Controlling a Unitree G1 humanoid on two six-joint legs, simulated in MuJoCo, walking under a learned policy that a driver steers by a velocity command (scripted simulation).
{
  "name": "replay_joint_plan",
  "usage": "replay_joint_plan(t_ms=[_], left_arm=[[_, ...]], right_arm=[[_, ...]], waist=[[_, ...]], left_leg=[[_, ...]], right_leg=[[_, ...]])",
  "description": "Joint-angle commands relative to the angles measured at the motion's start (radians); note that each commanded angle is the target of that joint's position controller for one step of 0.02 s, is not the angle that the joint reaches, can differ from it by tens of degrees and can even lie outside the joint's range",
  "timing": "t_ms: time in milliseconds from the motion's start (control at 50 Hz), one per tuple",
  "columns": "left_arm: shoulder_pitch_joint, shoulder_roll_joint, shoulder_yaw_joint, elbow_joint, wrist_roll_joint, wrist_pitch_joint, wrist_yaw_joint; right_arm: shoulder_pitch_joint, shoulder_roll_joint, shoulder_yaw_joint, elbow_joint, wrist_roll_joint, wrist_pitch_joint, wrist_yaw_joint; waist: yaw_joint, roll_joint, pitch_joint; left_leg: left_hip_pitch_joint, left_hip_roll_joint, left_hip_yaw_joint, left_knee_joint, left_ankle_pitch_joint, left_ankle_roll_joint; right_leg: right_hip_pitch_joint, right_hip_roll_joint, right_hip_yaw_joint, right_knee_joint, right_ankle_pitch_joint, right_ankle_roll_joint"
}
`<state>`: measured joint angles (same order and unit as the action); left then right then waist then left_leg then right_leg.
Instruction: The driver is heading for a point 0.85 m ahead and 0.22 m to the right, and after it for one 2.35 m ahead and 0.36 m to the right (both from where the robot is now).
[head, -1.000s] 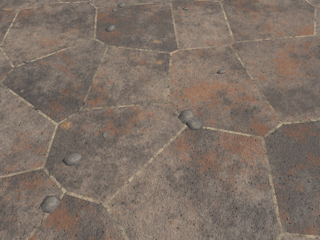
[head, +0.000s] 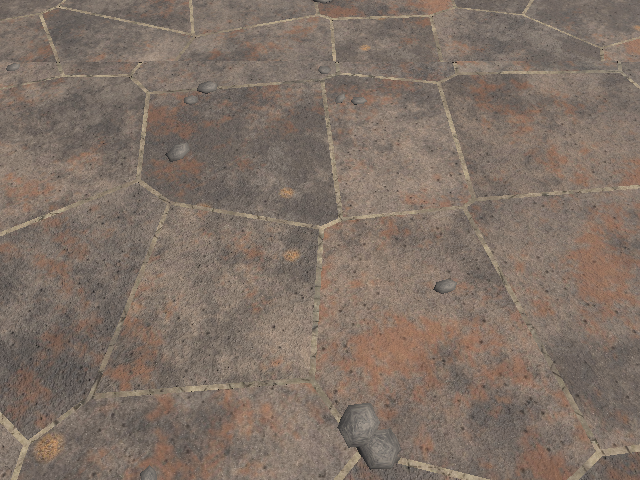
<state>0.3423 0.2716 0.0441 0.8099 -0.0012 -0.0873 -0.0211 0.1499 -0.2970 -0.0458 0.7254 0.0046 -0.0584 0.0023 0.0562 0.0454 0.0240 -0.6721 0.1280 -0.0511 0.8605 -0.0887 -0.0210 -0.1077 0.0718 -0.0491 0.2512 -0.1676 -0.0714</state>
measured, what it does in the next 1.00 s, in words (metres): walks ahead, turning right: left foot, then right foot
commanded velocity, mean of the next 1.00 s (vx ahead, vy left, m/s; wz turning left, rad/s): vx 0.50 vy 0.00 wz -0.27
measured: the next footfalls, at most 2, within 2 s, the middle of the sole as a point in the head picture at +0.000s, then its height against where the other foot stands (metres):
left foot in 0.22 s outside the picture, level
right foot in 0.78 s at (405, 433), level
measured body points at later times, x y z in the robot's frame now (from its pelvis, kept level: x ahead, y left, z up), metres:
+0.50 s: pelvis +0.28 +0.07 +0.00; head +0.30 +0.08 +0.45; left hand +0.42 +0.34 -0.12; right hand +0.32 -0.21 -0.12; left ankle +0.27 +0.15 -0.75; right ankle +0.36 -0.11 -0.67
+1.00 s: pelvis +0.55 -0.02 -0.01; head +0.58 -0.04 +0.44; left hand +0.73 +0.22 -0.11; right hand +0.62 -0.33 -0.10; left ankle +0.64 +0.14 -0.67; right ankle +0.55 -0.08 -0.75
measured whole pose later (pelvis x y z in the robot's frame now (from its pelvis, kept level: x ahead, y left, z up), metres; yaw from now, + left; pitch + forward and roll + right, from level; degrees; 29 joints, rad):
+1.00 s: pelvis +0.55 -0.02 -0.01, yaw -19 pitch +1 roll +0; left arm 0.29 0.28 0.07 0.70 -0.01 -0.05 -0.02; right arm 0.14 -0.31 -0.05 0.73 -0.01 -0.10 0.00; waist 0.03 0.02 0.05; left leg -0.59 0.10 -0.07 1.06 -0.30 -0.03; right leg -0.24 0.12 0.04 0.38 -0.16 -0.11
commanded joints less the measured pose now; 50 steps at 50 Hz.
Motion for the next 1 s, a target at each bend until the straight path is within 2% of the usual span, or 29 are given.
replay_joint_plan(t_ms=[20, 80, 140, 180, 200, 220, 240, 260, 280, 300, 320, 340, 360, 400, 460, 580, 680, 740, 760, 780, 800, 820, 840, 860, 880, 900, 920, 960, 1000], left_arm=[[-0.034, 0.172, 0.040, -0.057, -0.009, -0.011, 0.011], [0.024, 0.188, 0.045, -0.024, -0.016, 0.002, 0.012], [0.040, 0.200, 0.051, -0.001, -0.022, 0.019, 0.019], [0.022, 0.212, 0.056, 0.005, -0.023, 0.029, 0.025], [-0.001, 0.214, 0.056, 0.003, -0.023, 0.035, 0.027], [0.002, 0.184, 0.043, 0.000, -0.015, 0.038, 0.030], [0.018, 0.122, 0.017, -0.028, 0.015, 0.035, 0.033], [0.143, 0.028, -0.008, -0.038, -0.003, 0.013, 0.024], [0.064, 0.143, 0.014, -0.028, -0.024, -0.005, 0.016], [-0.029, 0.179, 0.026, -0.057, -0.041, -0.016, 0.011], [-0.074, 0.164, 0.023, -0.065, -0.033, -0.019, 0.015], [-0.088, 0.155, 0.026, -0.064, -0.020, -0.014, 0.016], [-0.060, 0.143, 0.028, -0.056, -0.021, -0.003, 0.014], [-0.028, 0.109, 0.023, -0.040, -0.026, 0.022, 0.017], [-0.088, 0.093, 0.024, -0.062, -0.024, 0.039, 0.024], [-0.241, 0.055, 0.012, -0.111, -0.017, 0.026, -0.001], [-0.351, 0.050, 0.008, -0.188, -0.019, 0.026, -0.034], [-0.281, 0.090, 0.031, -0.203, -0.019, 0.033, -0.046], [-0.179, 0.124, 0.051, -0.184, -0.020, 0.037, -0.044], [-0.017, 0.178, 0.083, -0.146, -0.022, 0.039, -0.032], [0.114, 0.270, 0.110, -0.122, -0.023, 0.051, -0.007], [0.055, 0.314, 0.110, -0.153, -0.027, 0.042, -0.008], [0.071, 0.228, 0.086, -0.160, -0.021, 0.035, -0.012], [0.039, 0.187, 0.075, -0.159, -0.014, 0.028, -0.010], [-0.022, 0.170, 0.068, -0.164, -0.014, 0.022, -0.011], [-0.078, 0.137, 0.059, -0.177, -0.013, 0.020, -0.008], [-0.106, 0.130, 0.054, -0.193, -0.002, 0.021, -0.003], [-0.114, 0.141, 0.058, -0.197, -0.006, 0.018, 0.005], [-0.092, 0.168, 0.065, -0.188, -0.009, 0.018, 0.018]], right_arm=[[-0.064, -0.030, -0.001, -0.066, 0.002, -0.018, 0.009], [-0.151, -0.034, 0.000, -0.094, 0.011, -0.027, 0.024], [-0.185, -0.053, -0.006, -0.117, 0.012, -0.034, 0.041], [-0.133, -0.077, -0.016, -0.107, 0.010, -0.037, 0.045], [-0.044, -0.098, -0.030, -0.082, 0.007, -0.038, 0.042], [0.109, -0.147, -0.055, -0.036, 0.004, -0.037, 0.032], [0.285, -0.226, -0.074, -0.009, -0.005, -0.031, 0.020], [0.293, -0.273, -0.080, 0.005, -0.008, -0.029, 0.028], [0.272, -0.168, -0.055, -0.009, 0.007, -0.029, 0.029], [0.209, -0.136, -0.043, -0.015, 0.007, -0.030, 0.027], [0.148, -0.124, -0.038, -0.022, 0.001, -0.029, 0.027], [0.104, -0.096, -0.031, -0.025, -0.006, -0.031, 0.028], [0.083, -0.080, -0.026, -0.025, -0.016, -0.037, 0.027], [0.080, -0.078, -0.030, -0.007, -0.013, -0.053, 0.026], [0.100, -0.102, -0.040, 0.026, -0.021, -0.063, 0.015], [0.126, -0.126, -0.042, 0.063, -0.014, -0.052, -0.004], [0.188, -0.150, -0.053, 0.105, 0.003, -0.014, -0.012], [0.155, -0.188, -0.065, 0.094, 0.009, 0.011, -0.028], [0.143, -0.197, -0.067, 0.088, 0.008, 0.021, -0.034], [0.126, -0.191, -0.063, 0.079, 0.011, 0.024, -0.040], [0.158, -0.128, -0.039, 0.055, -0.018, 0.010, -0.039], [0.221, -0.025, -0.004, 0.008, -0.022, -0.025, -0.018], [0.116, -0.123, -0.023, 0.000, 0.010, -0.066, 0.003], [0.039, -0.138, -0.026, -0.031, 0.039, -0.084, 0.012], [0.027, -0.120, -0.022, -0.031, 0.025, -0.090, 0.006], [0.027, -0.131, -0.031, -0.023, -0.001, -0.084, -0.001], [0.046, -0.131, -0.035, -0.022, -0.009, -0.072, 0.000], [0.069, -0.110, -0.034, -0.023, -0.019, -0.050, -0.002], [0.024, -0.087, -0.027, -0.042, -0.023, -0.038, -0.006]], waist=[[-0.006, -0.092, 0.019], [0.030, -0.096, 0.039], [0.021, -0.109, 0.046], [-0.019, -0.126, 0.014], [-0.076, -0.126, -0.040], [-0.142, -0.103, -0.146], [-0.194, 0.038, -0.305], [-0.112, 0.294, -0.395], [-0.160, 0.158, -0.329], [-0.152, 0.102, -0.196], [-0.122, 0.017, -0.127], [-0.098, 0.002, -0.076], [-0.068, 0.031, -0.072], [-0.050, 0.039, -0.059], [-0.058, 0.012, -0.007], [-0.116, -0.001, 0.038], [-0.146, -0.009, 0.071], [-0.079, 0.044, -0.007], [-0.019, 0.052, -0.068], [0.070, 0.024, -0.150], [0.096, -0.140, -0.253], [-0.009, -0.326, -0.367], [0.067, -0.188, -0.376], [0.060, -0.138, -0.239], [0.005, -0.031, -0.139], [-0.027, -0.028, -0.100], [-0.056, -0.058, -0.080], [-0.079, -0.069, -0.066], [-0.071, -0.073, -0.041]], left_leg=[[0.052, -0.016, 0.025, -0.176, 0.164, -0.004], [0.052, -0.039, 0.036, -0.271, 0.178, 0.007], [0.038, -0.053, 0.028, -0.331, 0.089, 0.043], [0.124, -0.078, 0.048, -0.356, 0.017, 0.073], [0.257, -0.110, 0.081, -0.387, 0.017, 0.095], [0.489, -0.109, 0.082, -0.379, 0.042, 0.128], [0.788, 0.093, -0.152, -0.345, 0.081, 0.194], [1.053, 0.261, -0.626, -0.484, -0.171, 0.345], [1.015, 0.238, -0.637, -0.548, -0.310, 0.312], [0.895, 0.209, -0.492, -0.566, -0.275, 0.275], [0.766, 0.171, -0.393, -0.586, -0.165, 0.258], [0.668, 0.141, -0.310, -0.615, -0.074, 0.251], [0.607, 0.123, -0.254, -0.644, -0.023, 0.243], [0.544, 0.110, -0.164, -0.694, 0.041, 0.249], [0.531, 0.108, -0.053, -0.735, 0.118, 0.243], [0.588, 0.080, 0.128, -0.759, 0.169, 0.188], [0.784, 0.145, 0.174, -0.675, 0.312, 0.174], [0.826, 0.150, 0.219, -0.488, 0.762, 0.140], [0.805, 0.136, 0.235, -0.340, 0.869, 0.125], [0.692, 0.096, 0.258, -0.121, 0.806, 0.091], [0.417, 0.032, 0.259, 0.202, 0.341, 0.051], [0.007, -0.200, 0.102, 0.536, -0.478, -0.003], [-0.103, -0.141, -0.069, 0.575, -0.456, 0.023], [-0.138, -0.100, -0.053, 0.528, -0.375, 0.045], [-0.100, -0.056, -0.045, 0.422, -0.305, 0.046], [-0.040, -0.026, -0.041, 0.333, -0.267, 0.035], [0.019, -0.014, -0.043, 0.304, -0.242, 0.023], [0.057, -0.014, -0.024, 0.228, -0.216, -0.013], [0.051, -0.026, -0.005, 0.116, -0.138, -0.046]], right_leg=[[-0.039, -0.240, 0.119, -0.125, 0.203, -0.141], [0.032, -0.273, 0.128, -0.100, 0.177, -0.138], [0.133, -0.323, 0.150, -0.043, 0.226, -0.121], [0.171, -0.331, 0.149, 0.028, 0.364, -0.100], [0.160, -0.302, 0.119, 0.135, 0.516, -0.080], [0.088, -0.248, 0.077, 0.324, 0.555, -0.050], [-0.121, -0.178, 0.027, 0.656, 0.244, -0.008], [-0.502, -0.002, 0.082, 0.942, -0.401, 0.042], [-0.618, -0.059, 0.183, 1.035, -0.413, 0.034], [-0.665, -0.106, 0.158, 1.030, -0.317, 0.022], [-0.633, -0.153, 0.130, 0.988, -0.228, 0.027], [-0.602, -0.182, 0.129, 0.934, -0.169, 0.035], [-0.541, -0.205, 0.139, 0.912, -0.127, 0.041], [-0.501, -0.212, 0.142, 0.881, -0.095, 0.058], [-0.577, -0.202, 0.174, 0.788, 0.016, 0.081], [-0.559, -0.172, 0.097, 0.470, 0.283, 0.074], [-0.630, -0.150, 0.039, 0.362, 0.169, 0.030], [-0.475, -0.070, -0.044, 0.361, 0.016, -0.025], [-0.341, -0.030, -0.064, 0.354, -0.010, -0.051], [-0.094, -0.003, -0.043, 0.282, 0.052, -0.092], [0.219, -0.186, 0.241, 0.283, 0.094, -0.163], [0.510, -0.404, 0.828, 0.129, -0.081, -0.372], [0.510, -0.398, 0.824, 0.056, -0.137, -0.333], [0.393, -0.363, 0.670, 0.050, -0.084, -0.289], [0.230, -0.316, 0.556, 0.041, 0.028, -0.255], [0.121, -0.281, 0.478, 0.027, 0.124, -0.236], [0.039, -0.258, 0.446, 0.004, 0.184, -0.236], [-0.048, -0.237, 0.400, -0.024, 0.265, -0.244], [-0.109, -0.211, 0.344, -0.035, 0.302, -0.236]])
